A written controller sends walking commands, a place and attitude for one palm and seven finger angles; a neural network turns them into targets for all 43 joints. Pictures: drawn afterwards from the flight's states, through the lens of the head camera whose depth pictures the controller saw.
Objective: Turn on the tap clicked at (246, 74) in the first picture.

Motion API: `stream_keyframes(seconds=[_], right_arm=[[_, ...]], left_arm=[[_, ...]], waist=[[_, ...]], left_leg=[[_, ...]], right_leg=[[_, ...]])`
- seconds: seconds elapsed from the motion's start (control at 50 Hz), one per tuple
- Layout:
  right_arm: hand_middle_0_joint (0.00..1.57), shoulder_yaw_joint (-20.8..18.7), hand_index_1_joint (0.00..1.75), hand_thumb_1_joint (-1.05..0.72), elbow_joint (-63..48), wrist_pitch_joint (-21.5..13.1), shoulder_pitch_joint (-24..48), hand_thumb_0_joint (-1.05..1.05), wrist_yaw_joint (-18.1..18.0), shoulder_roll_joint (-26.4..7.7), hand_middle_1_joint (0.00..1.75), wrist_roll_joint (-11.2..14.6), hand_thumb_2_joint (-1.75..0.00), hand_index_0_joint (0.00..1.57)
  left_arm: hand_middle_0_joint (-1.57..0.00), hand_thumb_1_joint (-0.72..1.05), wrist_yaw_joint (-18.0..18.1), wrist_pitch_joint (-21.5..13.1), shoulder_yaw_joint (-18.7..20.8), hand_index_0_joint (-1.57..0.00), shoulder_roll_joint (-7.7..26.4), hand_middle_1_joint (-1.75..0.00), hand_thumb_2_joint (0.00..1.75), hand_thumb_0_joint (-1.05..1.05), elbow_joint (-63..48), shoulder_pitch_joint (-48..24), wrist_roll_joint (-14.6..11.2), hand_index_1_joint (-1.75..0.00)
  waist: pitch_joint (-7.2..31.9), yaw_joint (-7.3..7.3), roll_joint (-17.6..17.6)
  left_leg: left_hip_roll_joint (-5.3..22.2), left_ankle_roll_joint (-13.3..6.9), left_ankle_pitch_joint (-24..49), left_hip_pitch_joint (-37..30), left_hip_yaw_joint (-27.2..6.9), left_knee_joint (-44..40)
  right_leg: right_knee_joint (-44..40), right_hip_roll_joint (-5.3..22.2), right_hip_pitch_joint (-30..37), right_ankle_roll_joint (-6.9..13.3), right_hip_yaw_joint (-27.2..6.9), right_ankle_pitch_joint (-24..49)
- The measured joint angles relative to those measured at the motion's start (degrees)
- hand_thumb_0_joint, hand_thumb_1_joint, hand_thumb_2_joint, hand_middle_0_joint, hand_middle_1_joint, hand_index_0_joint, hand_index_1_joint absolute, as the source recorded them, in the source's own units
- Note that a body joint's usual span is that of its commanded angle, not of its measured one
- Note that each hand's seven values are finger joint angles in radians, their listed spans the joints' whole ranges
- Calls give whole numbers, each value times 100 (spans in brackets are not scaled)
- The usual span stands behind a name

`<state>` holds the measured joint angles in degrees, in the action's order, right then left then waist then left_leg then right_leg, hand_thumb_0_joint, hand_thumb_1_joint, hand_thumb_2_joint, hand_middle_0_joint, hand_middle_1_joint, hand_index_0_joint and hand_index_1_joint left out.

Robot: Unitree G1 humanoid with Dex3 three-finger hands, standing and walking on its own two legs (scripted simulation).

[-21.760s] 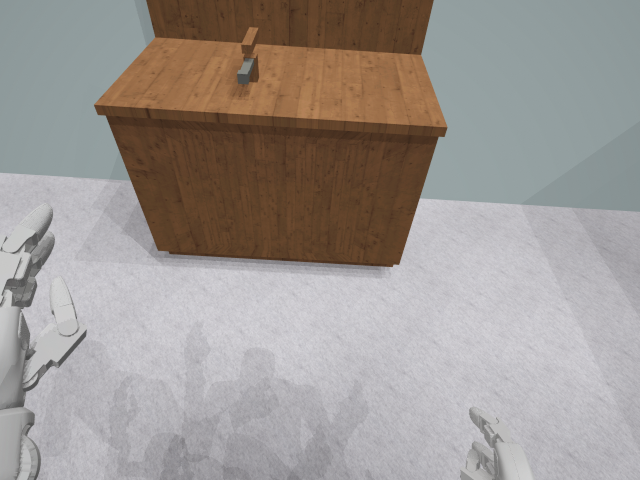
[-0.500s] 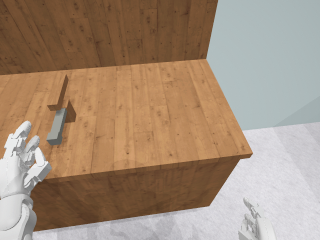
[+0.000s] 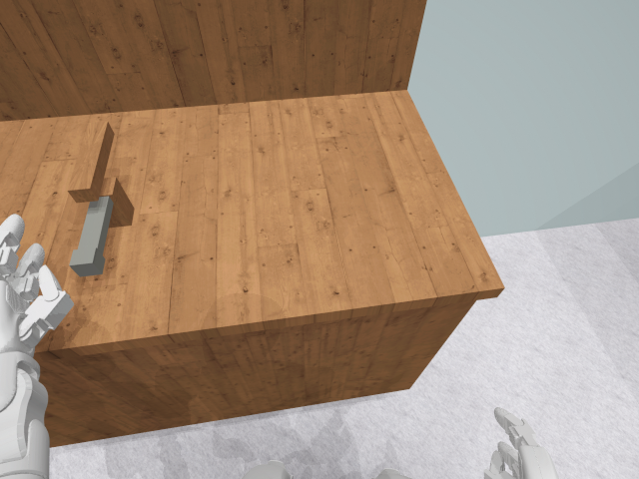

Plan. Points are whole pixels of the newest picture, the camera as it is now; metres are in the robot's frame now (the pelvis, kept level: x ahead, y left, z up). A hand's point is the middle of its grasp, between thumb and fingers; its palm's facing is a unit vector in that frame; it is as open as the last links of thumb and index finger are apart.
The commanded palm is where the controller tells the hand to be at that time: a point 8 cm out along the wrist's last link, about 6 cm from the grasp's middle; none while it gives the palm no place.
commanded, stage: reach beside the lever's end, fingers flat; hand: left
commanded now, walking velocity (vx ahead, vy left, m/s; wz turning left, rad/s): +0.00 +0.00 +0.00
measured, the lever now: (87, 262) +0.35 +0.34 +0.04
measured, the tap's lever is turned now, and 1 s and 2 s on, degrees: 0 0 0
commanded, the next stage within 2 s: none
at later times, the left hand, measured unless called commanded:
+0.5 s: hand (60, 280) +0.32 +0.37 +0.03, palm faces +0.46 -0.88 -0.11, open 7.8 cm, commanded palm +0.28 +0.40 +0.04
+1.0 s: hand (61, 290) +0.31 +0.36 +0.03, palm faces +0.46 -0.88 -0.10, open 7.8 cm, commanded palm +0.28 +0.39 +0.03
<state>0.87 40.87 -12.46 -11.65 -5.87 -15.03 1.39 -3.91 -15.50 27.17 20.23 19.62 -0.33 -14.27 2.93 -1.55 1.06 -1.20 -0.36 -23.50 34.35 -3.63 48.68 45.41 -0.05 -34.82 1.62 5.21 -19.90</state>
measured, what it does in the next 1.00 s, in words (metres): stands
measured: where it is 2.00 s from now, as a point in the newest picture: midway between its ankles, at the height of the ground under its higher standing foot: outside the picture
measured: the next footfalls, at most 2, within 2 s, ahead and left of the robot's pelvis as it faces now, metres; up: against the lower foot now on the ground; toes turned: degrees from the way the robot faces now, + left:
none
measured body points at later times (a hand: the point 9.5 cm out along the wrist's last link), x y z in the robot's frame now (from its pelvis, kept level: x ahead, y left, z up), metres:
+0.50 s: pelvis -0.01 +0.00 -0.02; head +0.08 +0.02 +0.42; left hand +0.29 +0.41 +0.04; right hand +0.11 -0.27 -0.13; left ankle +0.01 +0.11 -0.70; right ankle +0.03 -0.11 -0.70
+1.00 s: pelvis +0.00 +0.02 -0.02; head +0.08 +0.05 +0.42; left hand +0.28 +0.40 +0.04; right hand +0.12 -0.24 -0.12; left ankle +0.01 +0.11 -0.70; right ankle +0.03 -0.11 -0.70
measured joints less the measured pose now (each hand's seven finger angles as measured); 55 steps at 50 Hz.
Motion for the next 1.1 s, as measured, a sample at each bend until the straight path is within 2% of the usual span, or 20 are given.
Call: stream_keyframes(seconds=[0.2, 0.3, 0.4, 0.54, 0.7, 0.8, 0.88, 0.98, 1.1], right_arm=[[20, 7, 30, -90, -117, 259, -198, 1, 69, -2, 30, -6, -90, 21], [20, -26, 30, -90, -96, 322, -261, 1, 100, -59, 30, -39, -90, 21], [20, -19, 30, -90, -31, 379, -261, 1, 81, -105, 30, -44, -90, 21], [20, 0, 30, -90, -119, 466, -277, 1, 100, -108, 30, -56, -90, 21], [20, -18, 30, -90, -274, 554, -506, 1, 235, -61, 30, -60, -90, 21], [20, -19, 30, -90, -304, 579, -553, 1, 271, -31, 30, -53, -90, 21], [20, -44, 30, -90, -282, 545, -515, 1, 276, -18, 30, -79, -90, 21], [20, -26, 30, -90, -184, 485, -364, 1, 197, 13, 30, -95, -90, 21], [20, 31, 30, -90, -262, 498, -153, 1, 132, 89, 30, -87, -90, 21]], left_arm=[[-16, 90, -263, 10, 374, -17, 353, -18, 90, 1, 797, -293, -47, -18], [-16, 90, -355, -219, 615, -16, 483, -16, 90, 1, 1169, -523, 4, -17], [-15, 90, -612, -442, 773, -16, 678, -16, 90, 1, 1656, -952, 29, -16], [-15, 90, -855, -381, 900, -15, 963, -15, 90, 1, 2052, -1388, 86, -15], [-15, 90, -753, -322, 857, -16, 829, -15, 90, 1, 1609, -901, 29, -15], [-15, 90, -639, -305, 846, -16, 712, -15, 90, 1, 1514, -636, -16, -15], [-15, 90, -531, -447, 724, -15, 511, -15, 90, 1, 1200, -432, 24, -15], [-15, 90, -420, -607, 485, -15, 303, -15, 90, 1, 1003, -587, 61, -15], [-15, 90, -344, -324, 334, -15, 348, -15, 90, 1, 1008, -802, 184, -15]], waist=[[198, 131, -4], [186, 136, -24], [190, 157, -65], [197, 273, -85], [371, 327, -13], [394, 293, -12], [340, 222, -16], [292, 149, -55], [283, 213, -59]], left_leg=[[59, 1, -95, 268, 67, 163], [72, 4, -165, 544, 31, 391], [74, 1, -259, 910, -12, 700], [107, -20, -350, 1257, -14, 970], [129, -92, -360, 1109, 106, 820], [99, -131, -370, 1056, 127, 800], [69, -142, -379, 1042, 98, 836], [7, -141, -387, 1071, 33, 915], [12, -112, -356, 1011, 21, 859]], right_leg=[[155, -58, -299, 5, -64, -53], [331, -70, -545, 13, -25, -103], [588, -70, -878, 14, 23, -179], [765, -104, -1193, -5, 28, -210], [569, -130, -1062, -87, -96, -154], [547, -102, -1005, -125, -118, -165], [559, -73, -963, -144, -90, -178], [647, -11, -962, -151, -24, -224], [606, -16, -908, -133, -15, -204]])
